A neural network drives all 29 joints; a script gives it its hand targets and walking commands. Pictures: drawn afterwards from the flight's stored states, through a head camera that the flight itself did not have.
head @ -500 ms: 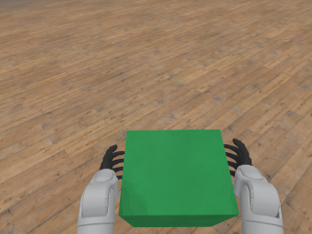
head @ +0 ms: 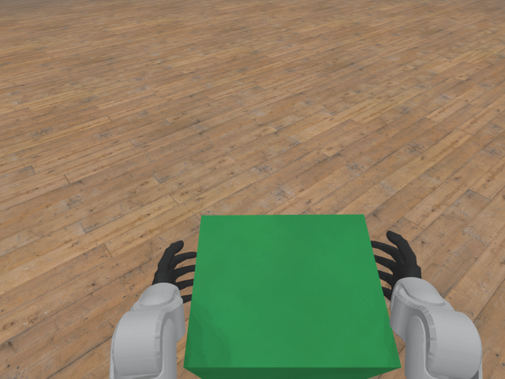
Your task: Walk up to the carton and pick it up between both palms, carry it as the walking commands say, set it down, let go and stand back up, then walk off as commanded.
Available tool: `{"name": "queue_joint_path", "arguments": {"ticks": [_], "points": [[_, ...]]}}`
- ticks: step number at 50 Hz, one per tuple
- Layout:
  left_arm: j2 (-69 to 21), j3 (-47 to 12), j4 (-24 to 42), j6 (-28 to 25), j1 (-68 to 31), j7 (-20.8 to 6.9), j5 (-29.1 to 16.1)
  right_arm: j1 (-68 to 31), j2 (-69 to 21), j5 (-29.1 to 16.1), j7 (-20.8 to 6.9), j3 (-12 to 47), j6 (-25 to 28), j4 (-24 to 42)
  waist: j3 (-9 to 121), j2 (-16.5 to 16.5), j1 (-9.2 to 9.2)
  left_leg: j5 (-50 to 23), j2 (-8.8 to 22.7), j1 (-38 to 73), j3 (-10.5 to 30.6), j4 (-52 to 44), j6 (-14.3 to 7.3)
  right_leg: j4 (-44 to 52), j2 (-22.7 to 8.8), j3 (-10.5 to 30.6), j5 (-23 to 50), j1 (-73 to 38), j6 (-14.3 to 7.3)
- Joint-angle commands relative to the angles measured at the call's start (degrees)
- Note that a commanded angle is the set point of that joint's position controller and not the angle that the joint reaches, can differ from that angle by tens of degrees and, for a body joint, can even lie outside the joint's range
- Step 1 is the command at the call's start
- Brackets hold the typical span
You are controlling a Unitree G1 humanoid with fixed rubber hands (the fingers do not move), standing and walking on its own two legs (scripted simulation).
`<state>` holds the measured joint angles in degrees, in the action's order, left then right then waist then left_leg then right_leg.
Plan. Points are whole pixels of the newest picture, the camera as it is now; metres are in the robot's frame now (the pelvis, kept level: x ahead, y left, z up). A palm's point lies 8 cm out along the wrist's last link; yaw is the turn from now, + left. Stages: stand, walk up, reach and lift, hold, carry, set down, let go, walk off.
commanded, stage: carry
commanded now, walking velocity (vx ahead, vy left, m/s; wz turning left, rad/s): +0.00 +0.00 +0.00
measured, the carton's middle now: (280, 308) +0.27 -0.01 -0.01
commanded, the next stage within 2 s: none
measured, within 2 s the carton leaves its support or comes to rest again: neither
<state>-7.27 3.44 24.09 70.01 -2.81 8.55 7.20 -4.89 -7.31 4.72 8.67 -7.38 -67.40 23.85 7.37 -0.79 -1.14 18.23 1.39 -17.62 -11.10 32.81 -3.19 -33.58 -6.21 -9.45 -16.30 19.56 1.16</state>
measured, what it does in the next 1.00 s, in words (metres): stands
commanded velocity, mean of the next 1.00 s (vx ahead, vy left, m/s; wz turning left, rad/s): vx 0.00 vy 0.00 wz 0.00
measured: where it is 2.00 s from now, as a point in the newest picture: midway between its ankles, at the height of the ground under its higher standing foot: outside the picture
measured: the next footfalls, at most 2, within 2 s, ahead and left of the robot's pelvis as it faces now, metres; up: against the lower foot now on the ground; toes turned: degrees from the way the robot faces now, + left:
none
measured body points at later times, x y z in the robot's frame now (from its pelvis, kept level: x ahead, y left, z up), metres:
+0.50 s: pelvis -0.03 +0.01 +0.00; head -0.06 +0.01 +0.45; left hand +0.24 +0.16 +0.08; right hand +0.24 -0.17 +0.09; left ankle -0.01 +0.08 -0.73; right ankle -0.01 -0.12 -0.73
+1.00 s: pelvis -0.03 -0.02 +0.01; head -0.06 -0.02 +0.46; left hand +0.26 +0.12 +0.07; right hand +0.25 -0.20 +0.08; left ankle -0.01 +0.08 -0.73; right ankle -0.01 -0.13 -0.73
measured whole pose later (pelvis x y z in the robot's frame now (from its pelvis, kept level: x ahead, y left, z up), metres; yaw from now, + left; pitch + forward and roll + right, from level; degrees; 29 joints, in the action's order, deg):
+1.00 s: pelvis -0.03 -0.02 +0.01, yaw -1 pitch +3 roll +1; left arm -7.8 6.4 5.0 60.2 -10.3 8.1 10.2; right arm -11.6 -8.0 8.8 6.5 -12.1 -56.7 5.5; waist 7.8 -0.5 -0.4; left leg 12.1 3.3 -17.8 -11.8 27.2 -1.4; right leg -28.7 -3.5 -9.5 -12.7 18.8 -1.4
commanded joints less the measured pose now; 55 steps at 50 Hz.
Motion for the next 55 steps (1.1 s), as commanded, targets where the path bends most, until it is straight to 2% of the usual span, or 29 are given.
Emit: {"name": "queue_joint_path", "arguments": {"ticks": [1,2,3,4,7,11,14,18,19,21,22,23,24,25,26,28,29,31,32,37,42,44,45,46,48,50,53,54,55], "points": [[-48.2,-38.7,10.4,-1.4,-32.8,-9.9,-22.5,-20.6,-47.9,-17.8,-13.0,37.1,-2.2,0.0,9.7,9.2,0.62,-30.1,14.8,8.3,13.0,-10.9,-1.3,-3.5,-1.4,1.7,-3.3,2.3,2.5],[-47.5,-36.8,8.8,-1.6,-28.4,-9.9,-21.4,-20.3,-47.6,-18.5,-13.0,38.2,-2.2,1.2,11.0,4.0,0.75,-25.0,14.0,7.9,12.8,-10.8,-1.6,-1.8,-1.8,2.8,-2.1,0.9,2.2],[-47.5,-38.5,10.3,-1.6,-31.3,-9.9,-22.3,-18.9,-47.4,-17.5,-13.0,36.9,-2.2,-0.2,9.9,6.7,0.29,-20.4,14.4,7.0,14.5,-13.3,-0.5,-2.9,-1.8,3.7,-2.4,2.1,2.3],[-48.6,-37.7,9.7,-1.6,-30.6,-9.9,-22.5,-20.0,-48.1,-17.5,-12.6,37.4,-2.3,1.6,11.6,2.6,0.61,-20.1,13.7,7.9,11.7,-11.0,-1.0,-1.0,-2.1,3.2,-1.6,-0.2,2.5],[-50.4,-38.8,9.7,-1.5,-33.0,-10.5,-23.5,-20.8,-48.8,-16.9,-12.4,36.6,-1.9,1.1,10.8,3.5,0.83,-31.7,11.4,9.0,7.7,-7.0,2.4,3.3,-2.9,2.8,8.5,-2.0,3.1],[-47.9,-35.9,6.2,-2.0,-29.7,-10.6,-22.0,-20.7,-47.1,-17.0,-12.4,36.8,-1.7,-0.3,9.8,0.3,0.55,-22.9,11.4,7.6,9.0,-9.4,3.6,5.0,-3.8,3.8,7.3,-2.6,2.9],[-49.3,-36.4,5.1,-2.0,-33.0,-10.4,-22.0,-23.8,-47.3,-16.7,-12.5,35.7,-1.5,-0.2,6.5,3.2,0.56,-25.1,12.1,6.7,9.3,-11.4,4.4,3.5,-3.0,2.5,4.7,-0.6,3.1],[-45.9,-31.9,-3.3,-3.0,-31.9,-10.2,-18.2,-21.3,-43.9,-14.1,-13.7,30.4,-0.3,-10.8,6.8,9.6,0.23,-13.9,14.0,6.2,12.8,-16.6,2.7,-4.1,-1.5,3.5,-4.2,3.6,2.1],[-48.8,-34.7,4.1,-3.2,-33.5,-10.0,-20.3,-23.9,-49.0,-17.0,-13.6,35.0,-0.4,-3.8,7.4,6.3,0.50,-9.4,13.4,4.3,11.8,-16.5,1.7,-3.2,-1.8,3.5,-4.3,0.6,2.1],[-48.8,-35.4,5.0,-3.6,-33.2,-10.2,-20.7,-21.6,-48.7,-16.0,-13.6,34.7,-0.2,-5.5,7.7,4.7,1.07,-11.0,11.9,2.7,9.6,-14.4,1.3,0.4,-3.1,4.8,0.9,-1.4,1.8],[-42.1,-26.6,-10.9,-5.1,-29.8,-10.5,-14.8,-20.1,-41.6,-10.6,-14.0,27.0,1.3,-20.2,7.3,4.2,1.34,-11.2,11.1,2.2,8.7,-13.4,1.7,3.3,-3.6,4.7,3.9,-2.8,2.3],[-49.5,-34.0,2.3,-5.0,-33.3,-10.5,-20.0,-25.1,-48.8,-16.1,-13.6,35.1,1.3,-4.9,7.2,1.9,1.22,-15.9,10.2,3.4,6.9,-11.2,2.7,5.9,-4.2,4.1,6.7,-3.9,2.8],[-47.3,-31.5,-0.1,-5.7,-32.0,-10.9,-19.0,-21.8,-48.2,-14.4,-13.5,34.0,1.4,-9.5,12.9,-1.4,1.15,-12.8,8.9,5.5,5.7,-8.8,2.4,8.5,-5.1,5.5,8.4,-7.4,1.8],[-51.6,-35.3,6.5,-5.6,-33.6,-11.1,-21.8,-25.1,-51.9,-17.9,-13.5,38.5,1.7,-0.8,11.8,-2.2,0.90,-8.8,8.1,3.7,6.1,-9.2,2.5,9.1,-5.5,7.1,8.2,-6.6,0.9],[-46.7,-29.0,-5.8,-6.6,-32.3,-11.6,-17.6,-25.3,-46.5,-13.7,-13.6,32.8,2.6,-10.7,10.0,-5.4,0.81,-5.0,7.2,2.5,5.9,-9.5,2.6,10.7,-5.9,8.3,5.8,-4.9,1.2],[-49.7,-30.2,-4.0,-7.9,-32.4,-11.8,-18.5,-28.4,-49.2,-15.5,-13.7,36.1,3.4,-6.8,8.9,-6.9,0.82,-6.2,7.5,5.7,7.0,-10.5,2.6,11.6,-5.3,8.4,1.0,-0.7,0.4],[-52.0,-32.3,-0.4,-7.5,-32.3,-11.8,-19.9,-30.6,-50.7,-17.4,-13.5,38.7,3.2,-1.2,8.6,-4.2,0.76,-7.2,8.0,5.0,7.3,-10.7,2.4,10.9,-5.0,7.1,1.8,-1.5,0.6],[-49.7,-31.8,-1.5,-7.9,-29.4,-11.7,-19.0,-24.9,-48.6,-15.6,-13.3,36.5,3.8,-4.9,11.3,-1.8,1.01,-6.5,7.2,4.9,6.6,-9.4,2.1,11.6,-5.3,8.1,5.6,-4.4,-0.2],[-48.1,-30.1,-4.5,-8.9,-32.7,-11.9,-18.2,-26.2,-47.7,-14.1,-13.5,34.3,4.3,-9.6,11.4,-4.7,0.78,-7.2,7.1,6.0,6.9,-9.1,2.5,11.7,-5.3,8.3,5.2,-3.0,-0.2],[-45.1,-28.7,-9.4,-10.8,-32.7,-11.9,-15.6,-21.9,-45.4,-11.6,-14.3,30.0,6.4,-19.0,10.0,1.6,0.82,-10.2,7.6,5.7,6.4,-9.3,2.5,11.1,-4.5,8.2,7.7,-3.0,-0.7],[-47.8,-29.3,-11.3,-12.8,-35.3,-13.0,-16.0,-26.6,-47.4,-12.1,-14.9,31.7,8.8,-17.4,7.4,-4.1,0.71,-4.9,6.5,2.9,5.9,-9.0,3.5,14.5,-5.1,9.8,-0.7,-0.5,-1.1],[-49.2,-30.7,-8.7,-13.1,-42.5,-12.8,-17.6,-35.6,-48.9,-14.3,-14.6,33.4,9.4,-13.2,6.0,-1.7,0.76,-5.4,7.0,2.0,6.6,-10.4,3.1,13.4,-4.5,9.4,0.2,-1.0,-1.1],[-47.3,-28.8,-13.6,-13.2,-40.6,-12.8,-16.3,-31.5,-46.7,-12.0,-14.5,30.7,9.4,-19.3,5.7,-2.0,0.63,-4.2,6.9,1.5,6.6,-10.0,2.9,13.9,-4.1,9.8,-1.1,-0.2,-1.0],[-49.3,-31.6,-6.1,-13.5,-40.8,-12.1,-18.4,-29.0,-49.0,-13.6,-14.3,32.5,9.2,-14.6,8.8,-0.6,0.62,-5.8,7.0,4.7,6.2,-10.1,3.1,13.1,-4.4,9.2,-0.3,-1.5,-1.3],[-45.9,-27.6,-13.5,-14.8,-45.1,-12.0,-15.6,-32.7,-46.3,-11.0,-14.3,28.6,10.4,-23.0,10.4,-0.5,0.75,-8.2,7.6,4.2,7.0,-10.0,2.7,11.7,-3.9,9.1,4.6,-3.7,-1.7],[-48.0,-29.2,-9.7,-14.7,-35.5,-12.1,-16.1,-25.4,-47.7,-12.6,-14.8,30.2,10.7,-18.2,15.3,3.3,0.83,-12.7,8.5,6.0,8.3,-10.0,1.6,8.6,-3.9,7.1,7.1,-6.8,-1.7],[-44.7,-24.2,-16.6,-15.8,-33.3,-12.7,-12.5,-25.9,-46.1,-11.0,-15.2,28.7,11.7,-23.6,13.3,-2.8,0.85,-10.2,7.8,5.4,6.8,-7.9,2.4,9.7,-4.2,8.7,10.3,-5.9,-1.6],[-43.9,-24.4,-16.4,-16.5,-40.7,-12.1,-13.6,-33.4,-44.7,-11.5,-14.3,28.7,12.5,-22.5,15.1,-2.4,0.86,-12.2,8.0,6.5,6.8,-7.1,2.3,9.6,-4.4,8.4,12.1,-6.7,-1.7],[-46.5,-26.7,-11.9,-16.0,-31.8,-12.4,-14.4,-23.8,-46.0,-11.5,-14.6,29.8,11.9,-18.1,14.7,-0.7,0.74,-12.9,8.0,6.1,6.0,-6.8,3.0,9.2,-4.5,7.7,14.4,-7.1,-1.5]]}}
